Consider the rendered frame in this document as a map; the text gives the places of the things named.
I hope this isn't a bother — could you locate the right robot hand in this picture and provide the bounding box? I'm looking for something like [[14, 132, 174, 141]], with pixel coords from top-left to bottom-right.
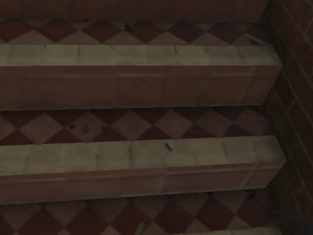
[[267, 211, 313, 235]]

